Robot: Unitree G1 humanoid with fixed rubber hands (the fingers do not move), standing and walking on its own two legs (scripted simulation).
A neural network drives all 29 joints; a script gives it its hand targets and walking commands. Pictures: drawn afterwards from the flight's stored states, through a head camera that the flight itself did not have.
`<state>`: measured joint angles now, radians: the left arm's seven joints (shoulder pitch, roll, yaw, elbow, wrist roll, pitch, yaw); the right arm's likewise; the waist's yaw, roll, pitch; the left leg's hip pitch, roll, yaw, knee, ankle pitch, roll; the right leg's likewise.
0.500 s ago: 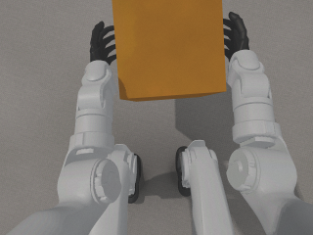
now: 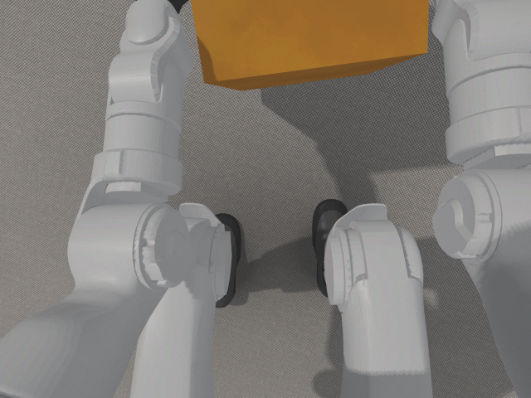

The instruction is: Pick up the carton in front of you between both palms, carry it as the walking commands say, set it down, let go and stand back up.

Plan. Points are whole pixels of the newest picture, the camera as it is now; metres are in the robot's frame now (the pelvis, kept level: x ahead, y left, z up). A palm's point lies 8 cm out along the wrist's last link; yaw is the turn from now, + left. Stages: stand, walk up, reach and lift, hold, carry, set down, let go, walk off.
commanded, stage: set down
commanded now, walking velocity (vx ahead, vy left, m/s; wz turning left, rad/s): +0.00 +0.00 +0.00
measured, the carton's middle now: out of the picture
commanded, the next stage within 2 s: none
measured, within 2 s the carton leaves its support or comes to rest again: rests again in 0.42 s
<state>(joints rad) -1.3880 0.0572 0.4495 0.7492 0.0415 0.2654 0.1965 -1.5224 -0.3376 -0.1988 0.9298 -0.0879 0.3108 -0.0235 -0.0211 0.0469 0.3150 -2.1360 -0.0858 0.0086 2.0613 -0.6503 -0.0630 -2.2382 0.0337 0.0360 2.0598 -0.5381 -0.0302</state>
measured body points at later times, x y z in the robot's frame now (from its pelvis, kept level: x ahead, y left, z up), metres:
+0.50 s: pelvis -0.01 +0.01 -0.04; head +0.37 -0.04 +0.19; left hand +0.56 +0.09 -0.22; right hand +0.57 -0.22 -0.22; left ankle +0.09 +0.13 -0.38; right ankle +0.11 -0.11 -0.38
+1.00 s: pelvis -0.01 +0.00 -0.05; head +0.37 -0.04 +0.18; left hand +0.56 +0.10 -0.22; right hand +0.57 -0.22 -0.22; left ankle +0.09 +0.13 -0.38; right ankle +0.11 -0.11 -0.38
